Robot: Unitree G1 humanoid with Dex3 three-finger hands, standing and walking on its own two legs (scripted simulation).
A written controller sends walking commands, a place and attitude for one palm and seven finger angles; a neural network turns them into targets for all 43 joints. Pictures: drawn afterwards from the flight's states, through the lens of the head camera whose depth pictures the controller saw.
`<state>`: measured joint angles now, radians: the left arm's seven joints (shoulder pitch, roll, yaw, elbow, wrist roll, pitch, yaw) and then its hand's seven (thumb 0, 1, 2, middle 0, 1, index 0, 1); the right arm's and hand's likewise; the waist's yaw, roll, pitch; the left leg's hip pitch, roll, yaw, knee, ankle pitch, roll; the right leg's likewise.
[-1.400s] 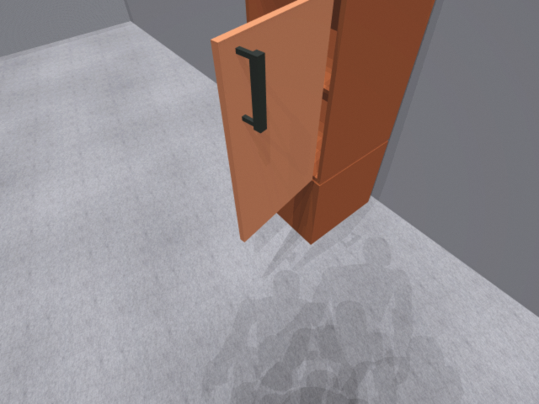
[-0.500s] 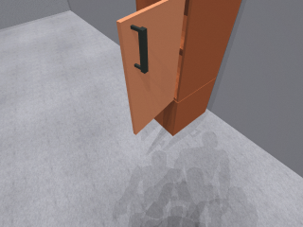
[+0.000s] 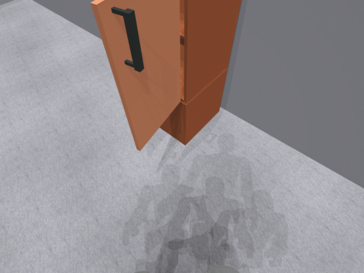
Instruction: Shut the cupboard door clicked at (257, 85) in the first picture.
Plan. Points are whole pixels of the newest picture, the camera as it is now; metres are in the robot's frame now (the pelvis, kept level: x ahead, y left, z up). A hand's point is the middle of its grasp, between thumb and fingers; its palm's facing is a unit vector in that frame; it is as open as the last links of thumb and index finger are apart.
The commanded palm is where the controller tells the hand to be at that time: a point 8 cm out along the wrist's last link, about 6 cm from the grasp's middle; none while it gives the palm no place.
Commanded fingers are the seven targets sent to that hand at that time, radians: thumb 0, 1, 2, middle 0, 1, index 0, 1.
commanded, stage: walk around to get in front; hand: left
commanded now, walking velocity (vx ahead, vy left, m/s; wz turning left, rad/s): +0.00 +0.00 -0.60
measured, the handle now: (128, 41) +0.61 +0.19 +0.15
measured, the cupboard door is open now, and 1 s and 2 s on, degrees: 100 100 100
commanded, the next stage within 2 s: none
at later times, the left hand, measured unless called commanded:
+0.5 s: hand out of the picture +0.12 +0.18 -0.18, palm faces -0.21 -0.95 -0.21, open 7.4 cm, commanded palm none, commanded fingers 0.00 0.90 0.90 -0.20 -0.30 -0.20 -0.30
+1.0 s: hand (161, 240) +0.21 +0.07 -0.16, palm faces -0.57 -0.77 -0.28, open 7.4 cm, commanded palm none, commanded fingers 0.00 0.90 0.90 -0.20 -0.30 -0.20 -0.30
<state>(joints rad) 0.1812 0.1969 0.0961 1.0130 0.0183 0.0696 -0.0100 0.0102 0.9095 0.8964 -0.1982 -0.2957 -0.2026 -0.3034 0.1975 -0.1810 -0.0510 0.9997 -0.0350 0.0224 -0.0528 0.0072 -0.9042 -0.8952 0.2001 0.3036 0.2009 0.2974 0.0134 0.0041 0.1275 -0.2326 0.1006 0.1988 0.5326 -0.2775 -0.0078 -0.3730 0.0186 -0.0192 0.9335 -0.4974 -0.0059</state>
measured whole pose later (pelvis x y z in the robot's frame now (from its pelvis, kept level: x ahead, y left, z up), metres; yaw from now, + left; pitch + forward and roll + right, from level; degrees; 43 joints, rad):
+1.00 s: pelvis +0.00 -0.03 +0.00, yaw -36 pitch +0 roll +0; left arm 0.13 0.22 0.07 0.89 0.02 0.03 0.01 0.01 0.91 0.90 -0.20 -0.30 -0.20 -0.30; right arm 0.17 -0.26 -0.07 0.92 -0.01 0.08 -0.03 0.01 -0.91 -0.90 0.20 0.30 0.20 0.30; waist -0.02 0.03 0.16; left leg -0.47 0.09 0.03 1.10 -0.46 -0.09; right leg -0.29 0.02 0.01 0.58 -0.30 -0.02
